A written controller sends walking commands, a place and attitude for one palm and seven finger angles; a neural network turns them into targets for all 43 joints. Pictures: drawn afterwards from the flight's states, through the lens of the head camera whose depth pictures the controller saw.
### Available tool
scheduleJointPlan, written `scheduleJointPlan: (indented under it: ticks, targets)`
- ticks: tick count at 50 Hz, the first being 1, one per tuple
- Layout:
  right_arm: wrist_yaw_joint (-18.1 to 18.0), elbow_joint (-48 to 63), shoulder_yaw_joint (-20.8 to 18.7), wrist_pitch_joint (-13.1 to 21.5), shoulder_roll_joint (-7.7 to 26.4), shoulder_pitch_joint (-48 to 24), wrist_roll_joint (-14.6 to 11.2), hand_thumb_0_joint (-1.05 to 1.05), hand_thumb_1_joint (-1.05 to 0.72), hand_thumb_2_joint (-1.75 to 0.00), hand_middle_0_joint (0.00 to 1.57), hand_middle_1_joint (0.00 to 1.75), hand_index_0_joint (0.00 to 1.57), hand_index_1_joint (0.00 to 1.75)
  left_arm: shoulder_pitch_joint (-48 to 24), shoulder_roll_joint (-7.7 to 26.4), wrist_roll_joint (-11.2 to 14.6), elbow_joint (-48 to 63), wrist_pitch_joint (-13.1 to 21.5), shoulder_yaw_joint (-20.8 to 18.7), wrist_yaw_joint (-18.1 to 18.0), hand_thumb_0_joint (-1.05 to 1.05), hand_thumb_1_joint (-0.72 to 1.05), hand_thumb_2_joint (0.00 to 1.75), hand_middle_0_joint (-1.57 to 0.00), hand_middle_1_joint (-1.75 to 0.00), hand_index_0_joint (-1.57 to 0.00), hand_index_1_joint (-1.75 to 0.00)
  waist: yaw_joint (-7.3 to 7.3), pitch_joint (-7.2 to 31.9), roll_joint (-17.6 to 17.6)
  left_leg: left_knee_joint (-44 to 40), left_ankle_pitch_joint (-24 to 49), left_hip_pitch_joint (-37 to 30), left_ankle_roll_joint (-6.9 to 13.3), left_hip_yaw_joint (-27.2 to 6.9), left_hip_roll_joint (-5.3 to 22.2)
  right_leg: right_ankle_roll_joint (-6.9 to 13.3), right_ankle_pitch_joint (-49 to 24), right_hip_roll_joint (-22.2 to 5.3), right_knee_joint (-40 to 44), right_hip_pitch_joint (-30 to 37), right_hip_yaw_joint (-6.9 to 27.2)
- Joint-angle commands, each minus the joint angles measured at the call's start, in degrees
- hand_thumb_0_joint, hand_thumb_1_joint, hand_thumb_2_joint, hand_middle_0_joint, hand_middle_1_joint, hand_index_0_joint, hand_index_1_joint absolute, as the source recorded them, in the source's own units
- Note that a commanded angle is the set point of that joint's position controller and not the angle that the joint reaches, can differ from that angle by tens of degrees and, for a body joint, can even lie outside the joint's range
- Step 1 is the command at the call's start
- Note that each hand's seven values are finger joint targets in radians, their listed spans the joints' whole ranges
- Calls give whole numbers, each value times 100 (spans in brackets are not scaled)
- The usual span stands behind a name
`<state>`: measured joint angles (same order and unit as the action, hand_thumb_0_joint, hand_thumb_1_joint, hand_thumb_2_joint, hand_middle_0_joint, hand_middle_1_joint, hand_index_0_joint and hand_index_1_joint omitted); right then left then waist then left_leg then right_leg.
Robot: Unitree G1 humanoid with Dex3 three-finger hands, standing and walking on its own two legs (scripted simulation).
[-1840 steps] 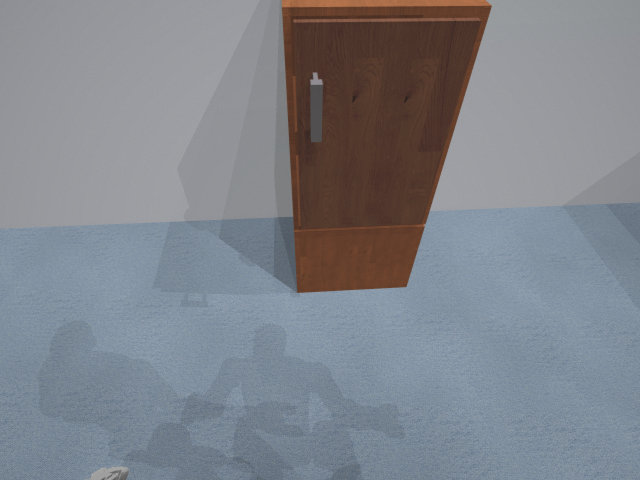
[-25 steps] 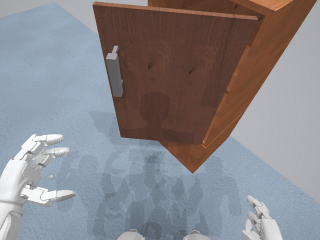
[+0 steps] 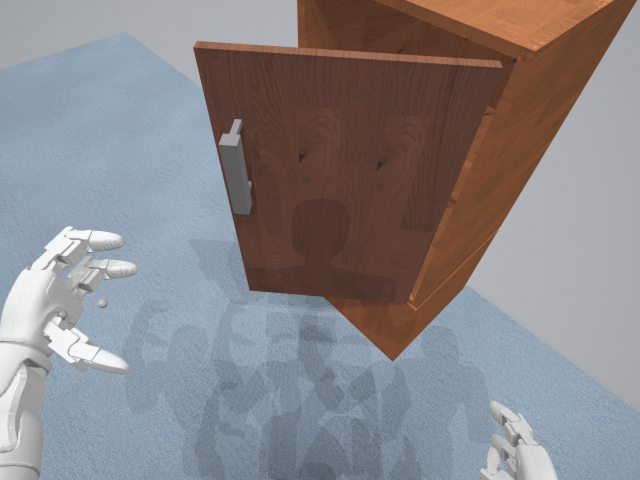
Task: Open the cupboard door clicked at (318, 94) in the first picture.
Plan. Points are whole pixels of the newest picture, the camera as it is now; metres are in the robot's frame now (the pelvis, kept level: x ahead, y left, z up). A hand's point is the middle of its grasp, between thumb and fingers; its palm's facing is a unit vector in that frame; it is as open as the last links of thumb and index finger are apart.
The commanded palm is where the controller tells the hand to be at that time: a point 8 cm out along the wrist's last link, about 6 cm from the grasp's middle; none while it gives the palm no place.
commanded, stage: raise the hand with hooked fingers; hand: left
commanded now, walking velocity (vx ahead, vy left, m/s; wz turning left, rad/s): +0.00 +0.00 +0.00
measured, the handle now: (240, 167) +0.54 +0.17 +0.07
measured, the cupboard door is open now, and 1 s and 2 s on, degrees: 42 42 42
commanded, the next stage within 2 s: move the hooked fingers beside the handle in 0.54 s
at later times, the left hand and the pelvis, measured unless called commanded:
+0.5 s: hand (118, 293) +0.29 +0.26 +0.09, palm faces +0.03 -1.00 -0.03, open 14.0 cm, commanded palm +0.27 +0.31 +0.09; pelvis +0.00 -0.01 +0.01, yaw +0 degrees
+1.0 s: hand (139, 263) +0.34 +0.25 +0.09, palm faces +0.00 -1.00 -0.01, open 14.0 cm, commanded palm +0.32 +0.30 +0.09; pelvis +0.00 -0.01 +0.01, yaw +0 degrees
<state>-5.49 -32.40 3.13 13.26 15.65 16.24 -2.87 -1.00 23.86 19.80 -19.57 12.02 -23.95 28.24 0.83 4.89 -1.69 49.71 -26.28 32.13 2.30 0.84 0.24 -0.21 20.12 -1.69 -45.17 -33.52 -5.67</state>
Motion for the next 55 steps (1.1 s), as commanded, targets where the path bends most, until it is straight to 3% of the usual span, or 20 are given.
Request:
scheduleJointPlan:
  ticks: [1,5,8,15,16,18,23,32,34,35,40,41,44,46,47,48,52,55]
  targets:
    - [-96,715,-393,263,855,-129,-9,0,-90,-90,20,30,20,30,-1456,1595,168,921,299,-611,18,0,-50,30,-30,-120,-30,-120,-57,1247,-359,-1044,2050,-690,-242,-381,17,190,-1139,225,510,906,163]
    - [-72,703,-431,244,870,-90,-8,0,-90,-90,20,30,20,30,-1203,1487,193,599,265,-582,94,0,-50,30,-30,-120,-30,-120,-19,1224,-162,-1037,2243,-674,-210,-321,3,192,-1396,207,574,1055,189]
    - [-39,739,-449,208,866,-91,-6,0,-90,-90,20,30,20,30,-1221,1451,196,640,286,-574,111,0,-50,30,-30,-120,-30,-120,-17,1276,-219,-1065,2331,-697,-206,-289,-5,175,-1514,195,575,1064,189]
    - [-59,691,-464,168,859,-88,11,0,-90,-90,20,30,20,30,-1443,1626,163,749,493,-694,-1,0,-50,30,-30,-120,-30,-120,-52,1188,-186,-1079,1989,-611,-167,-222,-9,176,-1311,192,641,1091,263]
    - [-60,691,-453,170,840,-104,9,0,-90,-90,20,30,20,30,-1461,1594,154,807,533,-676,-10,0,-50,30,-30,-120,-30,-120,-36,1290,-409,-1099,2028,-663,-165,-216,-25,180,-1351,185,638,1153,285]
    - [-72,686,-457,183,825,-98,8,0,-90,-90,20,30,20,30,-1450,1589,115,893,583,-651,-29,0,-50,30,-30,-120,-30,-120,-38,1371,-510,-1112,2138,-761,-180,-244,-15,179,-1382,179,613,1132,261]
    - [-108,650,-436,180,843,-151,-3,0,-90,-90,20,30,20,30,-1399,1495,208,530,512,-638,59,0,-50,30,-30,-120,-30,-120,-80,1137,-112,-1126,1769,-513,-139,-209,-33,147,-1237,167,716,1171,307]
    - [-105,647,-441,204,820,-156,0,0,-90,-90,20,30,20,30,-1483,1533,167,686,564,-616,80,0,-50,30,-30,-120,-30,-120,-69,1326,-339,-1086,2035,-692,-144,-202,-28,153,-1472,164,658,1179,314]
    - [-137,593,-419,190,826,-152,-11,0,-90,-90,20,30,20,30,-1940,1358,156,490,539,-403,66,0,-50,30,-30,-120,-30,-120,-196,1081,-219,-1102,1753,-606,-152,-225,-24,136,-1224,166,682,946,277]
    - [-161,528,-427,179,852,-131,-14,0,-90,-90,20,30,20,30,-2160,1499,146,407,555,-474,37,0,-50,30,-30,-120,-30,-120,-215,981,-149,-1083,1660,-557,-146,-224,-13,153,-1127,165,713,930,308]
    - [-195,471,-428,132,873,-62,-7,0,-90,-90,20,30,20,30,-2618,1567,1,37,560,-360,32,0,-50,30,-30,-120,-30,-120,-236,1177,-171,-1065,1640,-566,-134,-225,-21,160,-1094,134,691,947,347]
    - [-182,482,-420,125,860,-52,-1,0,-90,-90,20,30,20,30,-2699,1584,-35,73,582,-351,28,0,-50,30,-30,-120,-30,-120,-216,1376,-316,-1074,1700,-635,-136,-228,-33,158,-1150,131,666,1006,355]
    - [-166,467,-426,81,861,-21,1,0,-90,-90,20,30,20,30,-2688,1649,-56,-171,617,-440,-10,0,-50,30,-30,-120,-30,-120,-173,1382,-339,-1076,1877,-640,-169,-267,-21,183,-1258,135,617,987,306]
    - [-140,463,-416,27,869,13,7,0,-90,-90,20,30,20,30,-2749,1597,-45,-372,597,-404,-32,0,-50,30,-30,-120,-30,-120,-199,1353,-113,-1075,1783,-531,-149,-235,-19,156,-1245,149,644,1006,326]
    - [-146,440,-423,-4,892,28,-7,0,-90,-90,20,30,20,30,-2978,1642,-56,-523,585,-407,-39,0,-50,30,-30,-120,-30,-120,-261,1293,-38,-1070,1624,-438,-146,-222,-14,137,-1140,146,657,941,339]
    - [-151,421,-419,-39,913,57,0,0,-90,-90,20,30,20,30,-3019,1816,-87,-744,569,-561,-62,0,-50,30,-30,-120,-30,-120,-220,1257,-50,-1075,1566,-326,-150,-222,-19,147,-1089,137,642,957,348]
    - [-118,421,-442,-123,892,165,19,0,-90,-90,20,30,20,30,-3492,1825,-205,-693,689,-426,-75,0,-50,30,-30,-120,-30,-120,-250,1590,-437,-1014,1901,-539,-153,-212,-22,174,-1365,146,568,986,371]
    - [-106,368,-465,-199,928,307,35,0,-90,-90,20,30,20,30,-3515,1853,-179,-976,747,-472,-72,0,-50,30,-30,-120,-30,-120,-276,1610,-69,-961,2052,-467,-150,-234,15,169,-1508,180,531,1013,345]
